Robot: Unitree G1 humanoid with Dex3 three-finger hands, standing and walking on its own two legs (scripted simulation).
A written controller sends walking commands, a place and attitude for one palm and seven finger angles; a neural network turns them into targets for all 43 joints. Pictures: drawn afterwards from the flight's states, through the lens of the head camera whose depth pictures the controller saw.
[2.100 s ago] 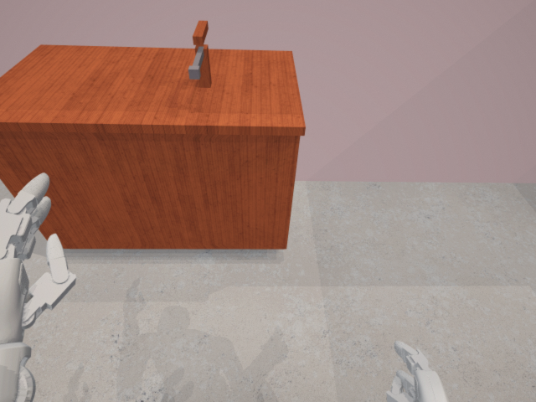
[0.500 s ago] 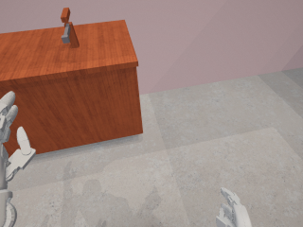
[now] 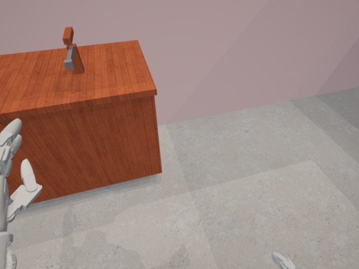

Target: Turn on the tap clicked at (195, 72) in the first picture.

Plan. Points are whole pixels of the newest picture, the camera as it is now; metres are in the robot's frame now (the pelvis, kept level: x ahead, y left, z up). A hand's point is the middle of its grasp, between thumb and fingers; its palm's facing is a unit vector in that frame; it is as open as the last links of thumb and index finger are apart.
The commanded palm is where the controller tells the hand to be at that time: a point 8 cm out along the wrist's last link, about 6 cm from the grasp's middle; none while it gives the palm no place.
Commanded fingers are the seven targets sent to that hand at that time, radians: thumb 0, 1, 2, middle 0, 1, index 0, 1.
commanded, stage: take the last steps up to it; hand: left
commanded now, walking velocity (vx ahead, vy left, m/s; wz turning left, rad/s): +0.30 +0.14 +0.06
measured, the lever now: (69, 64) +0.80 +0.46 +0.08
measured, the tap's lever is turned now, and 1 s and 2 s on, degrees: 0 0 0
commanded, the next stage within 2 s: come to a stop and stand still in 1.32 s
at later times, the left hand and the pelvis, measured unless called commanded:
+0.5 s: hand (46, 130) +0.33 +0.28 +0.19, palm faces +0.37 -0.82 -0.43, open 7.4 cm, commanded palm +0.27 +0.32 +0.19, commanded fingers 0.00 0.90 0.90 -0.20 -0.30 -0.20 -0.30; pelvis +0.10 +0.05 +0.00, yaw -3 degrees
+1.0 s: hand (62, 90) +0.48 +0.31 +0.18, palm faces +0.36 -0.83 -0.42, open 7.4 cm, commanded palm +0.41 +0.36 +0.19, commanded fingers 0.00 0.90 0.90 -0.20 -0.30 -0.20 -0.30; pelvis +0.23 +0.08 -0.01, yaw -3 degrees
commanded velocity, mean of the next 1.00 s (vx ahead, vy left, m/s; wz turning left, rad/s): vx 0.29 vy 0.09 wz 0.02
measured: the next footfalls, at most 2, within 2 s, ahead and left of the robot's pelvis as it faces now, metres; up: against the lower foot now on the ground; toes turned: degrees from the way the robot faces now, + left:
left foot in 0.26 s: +0.14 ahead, +0.19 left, +0.00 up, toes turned +7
right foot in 0.54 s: +0.17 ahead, -0.04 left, +0.00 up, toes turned -11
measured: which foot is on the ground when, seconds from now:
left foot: down 0.00-0.02, up 0.04-0.24, down 0.26-0.56, up 0.58-0.88, down 0.90-1.00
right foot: down 0.00-0.28, up 0.30-0.52, down 0.54-0.92, up 0.94-1.00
